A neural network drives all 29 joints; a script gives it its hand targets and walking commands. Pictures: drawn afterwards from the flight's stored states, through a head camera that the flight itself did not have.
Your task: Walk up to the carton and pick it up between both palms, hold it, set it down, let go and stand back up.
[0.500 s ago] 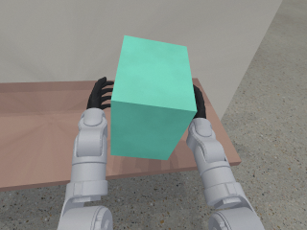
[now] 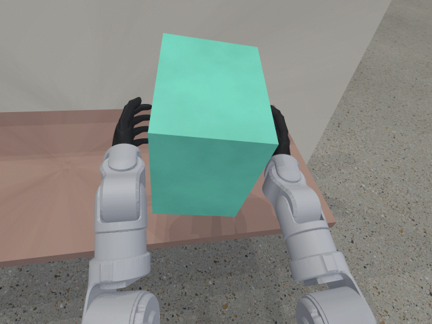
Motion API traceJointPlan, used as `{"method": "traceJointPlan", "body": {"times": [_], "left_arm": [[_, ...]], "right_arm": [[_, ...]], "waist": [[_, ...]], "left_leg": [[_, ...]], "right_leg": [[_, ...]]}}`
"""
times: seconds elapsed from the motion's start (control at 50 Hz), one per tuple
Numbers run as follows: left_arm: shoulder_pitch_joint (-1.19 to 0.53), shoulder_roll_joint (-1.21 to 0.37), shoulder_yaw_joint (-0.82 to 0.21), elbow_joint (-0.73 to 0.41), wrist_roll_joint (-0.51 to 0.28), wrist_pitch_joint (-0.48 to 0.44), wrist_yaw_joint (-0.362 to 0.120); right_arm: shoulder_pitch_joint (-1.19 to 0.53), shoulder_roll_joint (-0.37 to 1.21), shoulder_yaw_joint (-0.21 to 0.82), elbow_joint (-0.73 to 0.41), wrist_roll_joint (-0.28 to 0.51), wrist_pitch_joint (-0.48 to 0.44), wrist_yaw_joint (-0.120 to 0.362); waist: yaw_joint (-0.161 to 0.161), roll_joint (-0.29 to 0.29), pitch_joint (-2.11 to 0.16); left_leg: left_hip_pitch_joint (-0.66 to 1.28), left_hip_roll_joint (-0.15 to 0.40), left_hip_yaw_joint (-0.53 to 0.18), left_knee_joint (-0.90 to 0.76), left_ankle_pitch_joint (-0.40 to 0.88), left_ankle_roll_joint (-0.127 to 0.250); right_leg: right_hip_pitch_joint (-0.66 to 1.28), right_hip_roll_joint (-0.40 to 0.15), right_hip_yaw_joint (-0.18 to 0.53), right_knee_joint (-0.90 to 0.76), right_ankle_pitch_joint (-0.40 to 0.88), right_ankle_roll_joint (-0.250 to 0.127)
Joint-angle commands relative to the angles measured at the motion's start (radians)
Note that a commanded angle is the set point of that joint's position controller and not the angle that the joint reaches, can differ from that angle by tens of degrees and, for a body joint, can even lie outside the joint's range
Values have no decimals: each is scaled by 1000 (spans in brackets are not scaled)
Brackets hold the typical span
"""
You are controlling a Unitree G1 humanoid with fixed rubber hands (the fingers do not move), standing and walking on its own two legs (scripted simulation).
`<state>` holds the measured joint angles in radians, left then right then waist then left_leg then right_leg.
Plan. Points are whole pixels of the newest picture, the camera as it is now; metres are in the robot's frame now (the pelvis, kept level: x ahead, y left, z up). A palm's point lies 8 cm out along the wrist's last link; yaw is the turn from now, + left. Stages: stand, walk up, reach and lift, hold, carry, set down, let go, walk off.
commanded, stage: reach and lift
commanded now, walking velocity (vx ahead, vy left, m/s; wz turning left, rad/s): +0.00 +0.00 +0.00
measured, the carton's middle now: (202, 133) +0.41 -0.01 +0.15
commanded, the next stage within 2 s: hold in 0.38 s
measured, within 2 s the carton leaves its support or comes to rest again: neither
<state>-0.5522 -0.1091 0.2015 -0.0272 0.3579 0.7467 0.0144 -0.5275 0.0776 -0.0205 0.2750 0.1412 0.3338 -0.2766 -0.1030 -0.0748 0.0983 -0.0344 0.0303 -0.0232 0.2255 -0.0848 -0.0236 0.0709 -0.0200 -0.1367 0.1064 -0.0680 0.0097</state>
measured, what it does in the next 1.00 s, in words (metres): stands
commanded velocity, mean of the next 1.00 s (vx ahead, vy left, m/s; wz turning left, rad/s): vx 0.00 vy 0.00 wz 0.00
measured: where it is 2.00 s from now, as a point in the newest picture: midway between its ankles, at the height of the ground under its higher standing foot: outside the picture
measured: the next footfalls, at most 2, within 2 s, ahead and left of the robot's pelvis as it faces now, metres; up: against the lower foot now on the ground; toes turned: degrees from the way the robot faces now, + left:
none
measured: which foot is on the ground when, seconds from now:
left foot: down 0.00-1.00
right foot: down 0.00-1.00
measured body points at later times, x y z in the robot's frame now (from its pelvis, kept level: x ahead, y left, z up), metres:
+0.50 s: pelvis +0.00 -0.01 +0.00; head -0.01 +0.03 +0.45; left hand +0.37 +0.12 +0.17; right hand +0.36 -0.14 +0.17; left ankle +0.03 +0.13 -0.75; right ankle +0.00 -0.12 -0.75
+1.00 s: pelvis +0.00 -0.01 +0.00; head -0.02 +0.03 +0.45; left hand +0.37 +0.13 +0.18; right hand +0.37 -0.13 +0.18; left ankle +0.03 +0.13 -0.75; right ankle +0.00 -0.12 -0.75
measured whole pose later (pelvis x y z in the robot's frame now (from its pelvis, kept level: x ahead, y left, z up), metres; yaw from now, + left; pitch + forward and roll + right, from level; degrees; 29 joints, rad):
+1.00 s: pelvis +0.00 -0.01 +0.00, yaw +0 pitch -8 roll -1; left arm -0.60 -0.10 0.23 -0.03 0.38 0.84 0.00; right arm -0.61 0.06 -0.01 0.31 0.18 0.40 -0.30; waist -0.10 -0.08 0.10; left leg 0.00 0.04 -0.03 0.23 -0.09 -0.03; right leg 0.11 -0.01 -0.15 0.13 -0.08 0.00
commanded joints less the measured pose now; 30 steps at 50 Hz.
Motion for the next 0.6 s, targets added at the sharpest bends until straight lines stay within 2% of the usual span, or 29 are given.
{"method": "traceJointPlan", "body": {"times": [0.0, 0.22, 0.58], "left_arm": [[-549, -372, -404, -139, -150, -46, -141], [-540, -364, -390, -161, -143, -26, -158], [-612, -369, -406, -167, -156, 0, -141]], "right_arm": [[-623, 279, 249, -234, 40, -64, 66], [-608, 295, 286, -257, 68, -41, 44], [-669, 280, 259, -214, 77, -16, 44]], "waist": [[-9, 92, -422], [-5, 73, -447], [-10, 92, -426]], "left_leg": [[158, -75, 47, 14, 216, -33], [176, -85, 54, 21, 282, -21], [190, -77, 58, 20, 227, -30]], "right_leg": [[96, 71, -8, 37, 142, 37], [152, 67, -4, 50, 239, 50], [101, 76, -19, 35, 111, 39]]}}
